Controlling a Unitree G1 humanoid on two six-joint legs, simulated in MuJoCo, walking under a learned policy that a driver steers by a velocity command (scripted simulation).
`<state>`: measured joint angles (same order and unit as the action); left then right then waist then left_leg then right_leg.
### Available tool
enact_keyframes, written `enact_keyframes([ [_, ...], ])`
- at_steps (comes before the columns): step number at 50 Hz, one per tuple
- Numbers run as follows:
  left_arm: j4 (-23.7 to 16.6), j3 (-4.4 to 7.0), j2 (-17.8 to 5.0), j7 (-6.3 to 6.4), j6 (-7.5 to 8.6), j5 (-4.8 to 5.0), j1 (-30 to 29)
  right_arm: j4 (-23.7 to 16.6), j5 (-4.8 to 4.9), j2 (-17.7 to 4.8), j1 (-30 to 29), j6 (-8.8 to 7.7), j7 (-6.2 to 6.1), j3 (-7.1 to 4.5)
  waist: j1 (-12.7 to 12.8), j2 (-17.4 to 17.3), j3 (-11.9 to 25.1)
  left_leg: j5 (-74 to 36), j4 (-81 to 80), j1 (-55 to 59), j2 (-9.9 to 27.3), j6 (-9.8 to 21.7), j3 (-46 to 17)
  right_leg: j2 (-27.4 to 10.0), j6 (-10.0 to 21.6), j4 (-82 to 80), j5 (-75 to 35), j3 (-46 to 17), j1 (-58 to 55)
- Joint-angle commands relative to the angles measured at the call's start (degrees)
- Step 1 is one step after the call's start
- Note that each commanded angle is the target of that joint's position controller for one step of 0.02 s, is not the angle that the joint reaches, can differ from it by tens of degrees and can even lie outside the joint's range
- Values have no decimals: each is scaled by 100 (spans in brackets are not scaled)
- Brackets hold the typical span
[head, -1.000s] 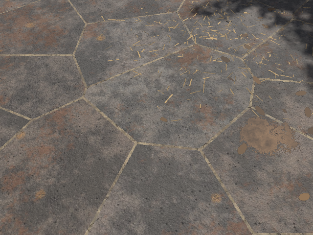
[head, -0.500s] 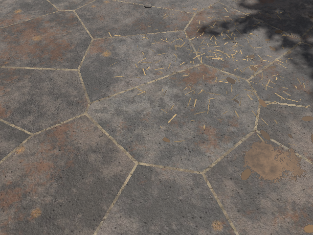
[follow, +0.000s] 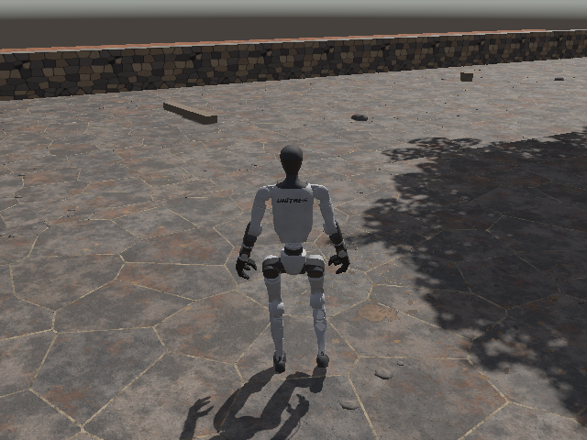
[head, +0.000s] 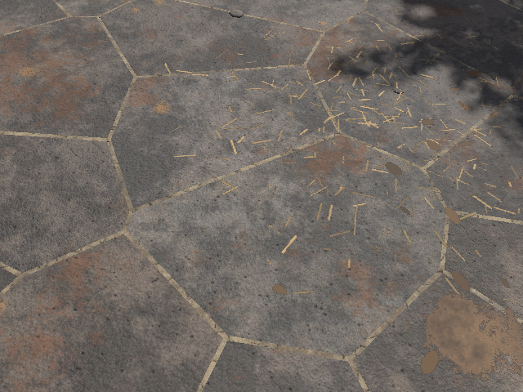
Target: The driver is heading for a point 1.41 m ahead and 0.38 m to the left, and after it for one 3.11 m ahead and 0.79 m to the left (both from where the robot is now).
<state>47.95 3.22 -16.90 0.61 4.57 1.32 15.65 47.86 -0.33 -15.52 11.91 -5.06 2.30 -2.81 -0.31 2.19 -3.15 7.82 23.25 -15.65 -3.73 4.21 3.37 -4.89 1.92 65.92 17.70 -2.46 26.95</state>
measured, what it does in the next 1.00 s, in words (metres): walks ahead: right foot, then left foot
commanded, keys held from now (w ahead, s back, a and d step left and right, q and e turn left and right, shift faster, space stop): w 0.62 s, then w+q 0.38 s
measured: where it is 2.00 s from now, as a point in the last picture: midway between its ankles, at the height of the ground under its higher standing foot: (208, 207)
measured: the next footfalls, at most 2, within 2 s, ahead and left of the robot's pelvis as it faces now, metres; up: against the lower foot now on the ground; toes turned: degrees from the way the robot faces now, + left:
right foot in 0.38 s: +0.40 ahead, -0.14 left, +0.00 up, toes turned -1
left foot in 0.92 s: +0.69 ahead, +0.11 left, +0.00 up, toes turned +9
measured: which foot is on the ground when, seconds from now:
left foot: down 0.00-0.38, up 0.40-0.90, down 0.92-1.00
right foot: up 0.00-0.36, down 0.38-0.92, up 0.94-1.00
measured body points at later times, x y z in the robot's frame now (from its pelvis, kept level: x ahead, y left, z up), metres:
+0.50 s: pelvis +0.29 -0.05 -0.01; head +0.33 -0.06 +0.44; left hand +0.45 +0.21 -0.11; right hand +0.33 -0.33 -0.14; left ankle +0.15 +0.08 -0.65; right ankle +0.36 -0.14 -0.74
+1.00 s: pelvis +0.57 +0.01 -0.02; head +0.61 +0.03 +0.43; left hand +0.58 +0.30 -0.15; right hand +0.79 -0.22 -0.11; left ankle +0.65 +0.10 -0.74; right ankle +0.41 -0.15 -0.66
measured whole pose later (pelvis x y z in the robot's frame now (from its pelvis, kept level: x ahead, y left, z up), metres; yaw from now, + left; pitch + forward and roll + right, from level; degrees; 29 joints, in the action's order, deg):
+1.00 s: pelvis +0.57 +0.01 -0.02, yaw +10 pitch +2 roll -1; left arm 50.3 2.7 -16.8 0.3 4.2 0.3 15.9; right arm 42.5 1.2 -16.9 7.0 -3.7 2.5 -3.4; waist 1.3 -0.2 -2.8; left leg 9.5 34.5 -27.3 -2.9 5.5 1.2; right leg -0.7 -0.1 58.3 28.5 1.2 11.0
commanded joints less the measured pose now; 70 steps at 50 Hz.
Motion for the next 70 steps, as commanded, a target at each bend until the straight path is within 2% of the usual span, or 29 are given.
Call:
enact_keyframes([
  [1,-227,110,-348,37,-74,-58,424,-283,12,-619,-214,-193,-15,-133,217,-630,288,35,-1686,276,1549,985,-1652,-454,-83,-224,-482,-234,560],
  [8,-678,18,-187,-44,47,-117,-1062,14,88,-938,505,-105,-199,-167,-261,-391,-54,-686,-1822,711,1293,756,-854,-252,-291,-2667,-2471,75,1005],
  [14,-1076,-48,-198,-269,145,-38,-2008,331,126,-1006,1166,102,-234,-178,-536,-436,-203,-1198,-1310,1907,1701,733,-895,16,-121,-3639,-2096,176,1246],
  [17,-1055,28,-432,-328,167,-36,-1651,343,132,-1138,1059,193,-278,-225,-192,-669,116,-2695,-657,2318,1822,573,-894,265,135,-3832,-1379,307,570],
  [19,-623,259,-890,-258,165,-66,-130,256,91,-1058,872,245,-298,-171,600,-639,1157,-3775,1143,1726,1382,305,-521,393,510,-3916,-1636,436,-1750],
  [20,-437,367,-1315,-193,132,-163,846,70,-9,-726,1007,206,-306,-45,823,51,2065,-2022,3038,164,929,66,-265,-809,998,-3712,-1580,-1076,-3755],
  [21,-328,386,-1465,-231,112,-135,977,93,25,-141,1646,66,-243,122,444,1439,2632,2387,4615,-1826,-65,-196,-594,-1830,1775,-4378,-631,-3658,-5173],
  [22,-378,228,-867,-224,104,-65,831,97,162,-812,1184,-46,-203,-21,673,817,2191,2514,5144,-2474,265,-131,-1154,-1646,1553,-4675,-92,-3586,-4943],
  [23,-437,165,-710,-200,96,-71,399,-67,280,-987,681,-126,-171,-76,594,556,1347,1997,5091,-2716,555,-80,-972,-1455,1333,-4823,-442,-2667,-4140],
  [24,-484,146,-658,-198,92,-105,28,-118,246,-908,411,-158,-196,-63,419,78,923,1488,4798,-2553,821,-105,-807,-1224,1221,-4998,-966,-2110,-3345],
  [25,-513,108,-517,-216,103,-144,-200,-127,161,-872,309,-134,-207,-94,266,-13,600,1181,4486,-2368,983,-162,-768,-1036,1182,-5191,-1460,-1711,-2747],
  [26,-511,76,-424,-224,125,-196,-307,-99,139,-789,439,-74,-198,-99,85,108,569,976,4338,-2039,1107,-199,-805,-913,1164,-5367,-1679,-1462,-2382],
  [28,-437,92,-454,-240,186,-141,-329,-62,117,-553,596,54,-210,-58,-66,160,505,840,4030,-1819,1179,-319,-734,-818,1245,-5656,-1939,-1112,-1985],
  [31,-281,148,-657,-177,201,-125,-194,-268,47,-493,86,127,-238,-33,-21,84,204,193,3209,-2178,1246,-518,-659,-746,1277,-5927,-2142,-678,-1775],
  [35,-134,163,-770,-96,165,-147,-39,-408,100,-363,-567,77,-151,28,231,97,57,-1209,1730,-1959,1078,-481,-470,-507,964,-6063,-2030,130,-1831],
  [41,197,222,-873,-47,32,-78,358,-821,165,-428,-1323,67,18,22,452,30,-133,-1002,957,-2310,867,-165,-500,-993,768,-5764,-2193,483,-3074],
  [44,157,281,-1030,23,-99,-62,181,-905,130,-604,-1059,80,106,-72,189,199,139,-162,928,-1774,544,92,-121,-1068,562,-4895,-4152,723,-3463],
  [46,48,254,-993,112,-215,-100,95,-571,143,-1050,367,120,59,-359,-527,61,993,-204,712,236,87,390,92,-701,254,-2861,-5190,1123,-2902],
  [47,-133,134,-756,149,-180,-248,255,-443,158,-1576,1261,173,-44,-531,-764,-804,1654,-393,736,1978,1103,814,-1512,-375,11,-936,-3271,1232,-1429],
  [48,-310,-94,-42,19,15,-304,791,-497,188,-1848,1146,144,-13,-538,-173,-1945,2229,942,-94,3697,2210,1864,-4654,861,-280,702,1497,477,988],
  [49,-303,15,-636,-77,221,-85,208,-568,189,-1289,1210,119,-10,-400,-578,-1228,2177,1456,-572,3744,2179,1676,-4788,583,-145,1143,1499,-381,1637],
  [50,-478,63,-818,-123,344,75,-267,-601,142,-1100,954,88,-33,-351,-574,-946,1404,1041,-646,3110,2009,1451,-3981,345,-27,1011,935,-304,1950],
  [51,-506,48,-757,-88,400,16,-437,-691,124,-1039,621,72,-44,-331,-382,-352,1010,429,-677,2320,1793,1314,-3396,102,-9,617,473,-262,1737],
  [52,-506,91,-779,-49,393,-117,-499,-784,95,-907,317,77,-54,-292,-189,-204,724,-213,-770,1608,1617,1250,-2961,-45,-73,147,210,-245,1406],
  [53,-525,117,-780,-45,335,-171,-433,-875,30,-808,159,78,-74,-250,-8,-345,671,-642,-898,1172,1481,1239,-2741,-141,-124,-60,48,-292,1036],
  [56,-600,103,-581,-21,162,-235,-387,-910,82,-891,190,70,-156,-285,121,-469,524,-1286,-1123,552,1294,1312,-2275,-122,-396,-744,-240,-152,833],
  [62,-1012,7,-293,-62,182,-189,-1587,-779,155,-1055,709,159,-328,-350,-307,-612,291,-854,-1032,158,808,841,-1799,319,-588,-3105,-2254,-31,428],
  [67,-1228,71,-512,-179,287,-108,-1991,-649,187,-988,1047,260,-371,-350,-388,-720,265,-554,-433,890,1083,722,-2516,495,-411,-3880,-2012,-251,253],
  [70,-1075,194,-736,-167,367,-108,-1293,-716,160,-941,852,320,-382,-349,32,-942,499,-1187,265,1049,1040,549,-2759,546,-97,-4213,-1503,-117,-711],
])
Keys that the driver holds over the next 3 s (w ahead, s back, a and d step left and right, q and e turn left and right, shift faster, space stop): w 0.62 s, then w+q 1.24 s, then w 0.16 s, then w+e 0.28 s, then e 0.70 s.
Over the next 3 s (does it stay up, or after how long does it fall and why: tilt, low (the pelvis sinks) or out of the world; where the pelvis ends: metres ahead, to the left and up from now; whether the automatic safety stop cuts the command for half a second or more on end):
stays up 1.35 0.49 -0.01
